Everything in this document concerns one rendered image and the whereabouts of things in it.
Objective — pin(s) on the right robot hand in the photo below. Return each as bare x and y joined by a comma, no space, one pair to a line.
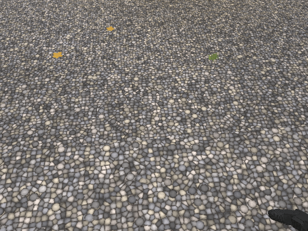
296,218

